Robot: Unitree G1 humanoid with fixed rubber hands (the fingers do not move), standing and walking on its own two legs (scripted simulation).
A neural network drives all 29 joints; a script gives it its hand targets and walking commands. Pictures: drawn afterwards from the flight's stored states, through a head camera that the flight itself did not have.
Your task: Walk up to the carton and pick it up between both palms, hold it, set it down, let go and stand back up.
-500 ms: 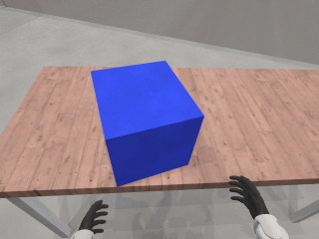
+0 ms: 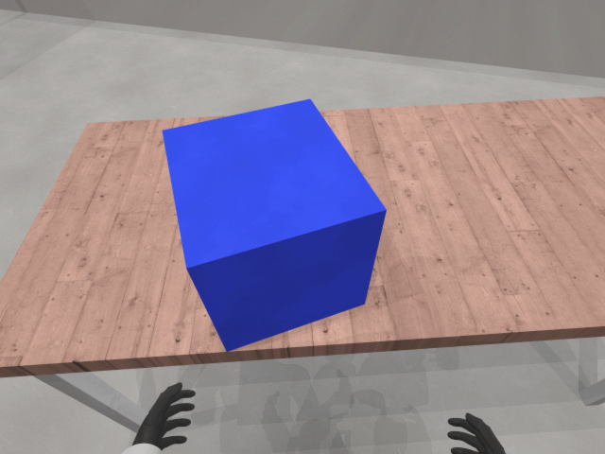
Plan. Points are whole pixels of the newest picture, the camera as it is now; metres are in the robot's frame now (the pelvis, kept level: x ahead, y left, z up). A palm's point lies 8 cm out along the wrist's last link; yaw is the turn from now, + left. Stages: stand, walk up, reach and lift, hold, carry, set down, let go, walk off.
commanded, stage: stand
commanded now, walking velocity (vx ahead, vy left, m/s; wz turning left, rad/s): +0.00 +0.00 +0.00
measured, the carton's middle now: (269, 222) +0.43 +0.07 +0.05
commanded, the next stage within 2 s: none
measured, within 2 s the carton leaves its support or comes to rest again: neither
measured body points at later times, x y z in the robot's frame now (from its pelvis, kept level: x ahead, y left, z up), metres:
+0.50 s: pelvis +0.02 -0.01 +0.00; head +0.01 -0.01 +0.45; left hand +0.06 +0.24 -0.13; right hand +0.07 -0.26 -0.13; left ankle +0.04 +0.11 -0.74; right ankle -0.01 -0.14 -0.74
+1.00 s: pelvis +0.00 +0.00 +0.00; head +0.00 +0.00 +0.45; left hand +0.01 +0.24 -0.15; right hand +0.00 -0.25 -0.15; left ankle +0.04 +0.11 -0.74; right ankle -0.01 -0.14 -0.74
